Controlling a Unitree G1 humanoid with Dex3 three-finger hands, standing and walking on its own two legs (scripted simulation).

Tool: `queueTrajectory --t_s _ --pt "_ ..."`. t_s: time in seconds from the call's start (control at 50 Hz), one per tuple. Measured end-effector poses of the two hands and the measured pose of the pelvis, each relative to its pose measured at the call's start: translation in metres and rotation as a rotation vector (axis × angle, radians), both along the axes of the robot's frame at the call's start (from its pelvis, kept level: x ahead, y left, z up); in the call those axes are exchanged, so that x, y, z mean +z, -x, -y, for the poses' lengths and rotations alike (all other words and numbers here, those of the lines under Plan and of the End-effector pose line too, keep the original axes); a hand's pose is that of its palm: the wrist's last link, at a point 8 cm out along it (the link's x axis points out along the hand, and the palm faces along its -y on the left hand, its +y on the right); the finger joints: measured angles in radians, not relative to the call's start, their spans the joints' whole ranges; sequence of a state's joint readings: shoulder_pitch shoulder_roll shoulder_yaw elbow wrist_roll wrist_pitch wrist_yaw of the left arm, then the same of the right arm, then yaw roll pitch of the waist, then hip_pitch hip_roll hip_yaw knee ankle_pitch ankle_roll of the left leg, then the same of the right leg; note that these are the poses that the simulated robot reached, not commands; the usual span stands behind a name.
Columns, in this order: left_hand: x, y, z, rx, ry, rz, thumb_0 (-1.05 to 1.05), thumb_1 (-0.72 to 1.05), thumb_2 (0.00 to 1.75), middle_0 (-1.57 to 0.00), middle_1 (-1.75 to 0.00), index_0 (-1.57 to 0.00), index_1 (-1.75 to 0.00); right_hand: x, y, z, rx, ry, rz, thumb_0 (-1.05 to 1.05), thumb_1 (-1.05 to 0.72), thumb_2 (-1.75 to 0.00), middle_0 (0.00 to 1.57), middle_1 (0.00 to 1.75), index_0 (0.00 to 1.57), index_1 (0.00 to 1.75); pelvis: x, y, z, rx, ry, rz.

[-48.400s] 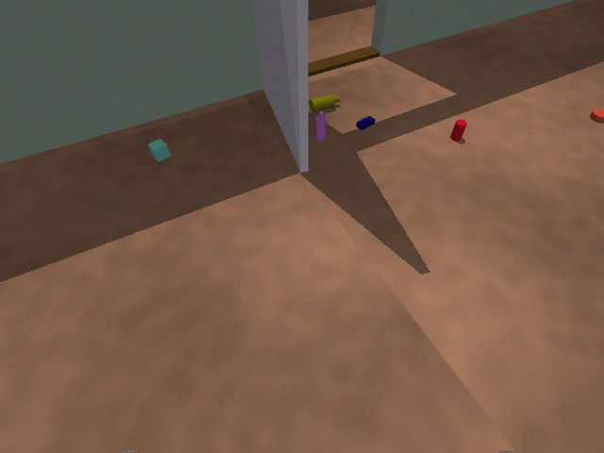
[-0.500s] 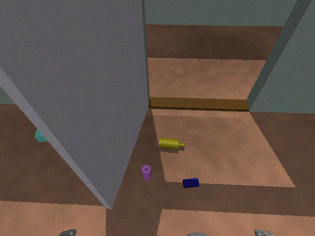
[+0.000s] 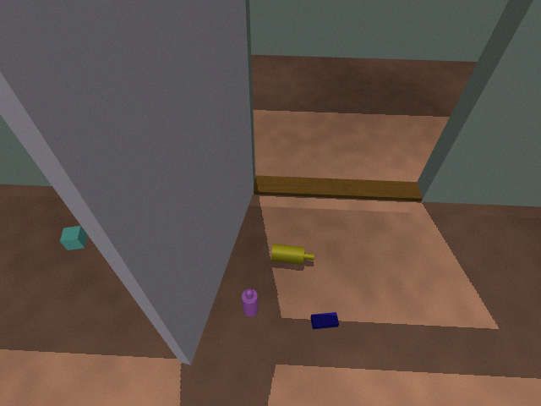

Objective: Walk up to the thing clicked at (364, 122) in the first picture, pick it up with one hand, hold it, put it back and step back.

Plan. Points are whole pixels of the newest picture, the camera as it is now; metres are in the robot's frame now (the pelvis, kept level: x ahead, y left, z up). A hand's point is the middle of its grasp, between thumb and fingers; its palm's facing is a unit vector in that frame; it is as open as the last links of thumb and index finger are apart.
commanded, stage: stand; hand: right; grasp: from above
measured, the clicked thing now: (324, 320) +0.51 -0.21 -0.76
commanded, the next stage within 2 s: step back in 1.60 s
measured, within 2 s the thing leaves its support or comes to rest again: neither
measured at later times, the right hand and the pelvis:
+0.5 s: hand out of the picture +0.07 -0.23 -0.16, palm faces +0.01 +0.95 -0.32, open 7.4 cm; pelvis +0.01 +0.01 +0.00, yaw +0 degrees
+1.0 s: hand out of the picture +0.10 -0.24 -0.15, palm faces +0.01 +0.94 -0.33, open 7.4 cm; pelvis +0.02 +0.00 +0.00, yaw +1 degrees
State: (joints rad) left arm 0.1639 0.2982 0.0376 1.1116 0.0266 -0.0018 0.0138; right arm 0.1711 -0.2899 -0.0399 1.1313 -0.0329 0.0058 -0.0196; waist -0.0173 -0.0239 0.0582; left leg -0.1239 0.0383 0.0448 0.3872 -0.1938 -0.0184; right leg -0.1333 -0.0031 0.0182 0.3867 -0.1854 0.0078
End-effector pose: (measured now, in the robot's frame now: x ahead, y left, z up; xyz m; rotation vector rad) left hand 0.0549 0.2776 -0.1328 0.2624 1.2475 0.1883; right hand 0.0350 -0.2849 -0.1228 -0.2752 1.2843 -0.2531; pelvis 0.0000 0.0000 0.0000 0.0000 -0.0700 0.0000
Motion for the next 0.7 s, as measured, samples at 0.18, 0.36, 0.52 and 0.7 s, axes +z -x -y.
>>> queueTrajectory --t_s 0.18,0.36,0.52,0.7 --pt "0.0 0.004 -0.008 0.001 -0.005 -0.026 0.01 0.91 0.9 -0.2 -0.3 -0.21 -0.3 0.001 -0.003 -0.003 0.001 -0.001 -0.016 0.01 -0.9 -0.9 0.2 0.3 0.21 0.3 0.001 -0.002 -0.004 0.001 -0.001 -0.006" --pt "0.002 -0.003 -0.01 -0.001 -0.004 -0.024 0.01 0.91 0.9 -0.2 -0.3 -0.21 -0.3 0.001 -0.017 -0.008 0.014 -0.011 -0.005 0.01 -0.9 -0.9 0.2 0.3 0.21 0.3 0.002 -0.007 -0.007 0.004 -0.002 -0.011" --pt "0.003 -0.011 -0.011 -0.001 -0.008 -0.023 0.01 0.91 0.9 -0.2 -0.3 -0.21 -0.3 0.001 -0.031 -0.01 0.025 -0.017 0.003 0.01 -0.9 -0.9 0.2 0.3 0.21 0.3 0.003 -0.013 -0.007 0.008 -0.002 -0.021" --pt "0.006 -0.021 -0.013 -0.002 -0.017 -0.006 0.01 0.91 0.9 -0.2 -0.3 -0.21 -0.3 0.004 -0.047 -0.007 0.032 -0.014 0.026 0.01 -0.9 -0.9 0.2 0.3 0.21 0.3 0.004 -0.017 -0.006 0.01 -0.001 -0.024"
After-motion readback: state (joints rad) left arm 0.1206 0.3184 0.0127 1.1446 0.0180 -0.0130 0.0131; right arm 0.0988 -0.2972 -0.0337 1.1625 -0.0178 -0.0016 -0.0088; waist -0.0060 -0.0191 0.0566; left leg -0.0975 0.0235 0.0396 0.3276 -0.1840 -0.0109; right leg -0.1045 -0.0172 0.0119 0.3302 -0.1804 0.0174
